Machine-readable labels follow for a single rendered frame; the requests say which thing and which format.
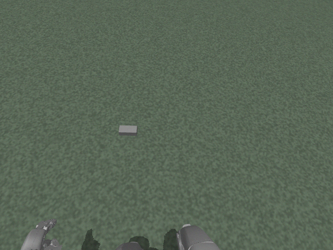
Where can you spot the small box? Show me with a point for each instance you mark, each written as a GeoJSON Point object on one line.
{"type": "Point", "coordinates": [128, 130]}

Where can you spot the left robot hand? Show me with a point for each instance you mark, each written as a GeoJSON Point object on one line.
{"type": "Point", "coordinates": [36, 238]}

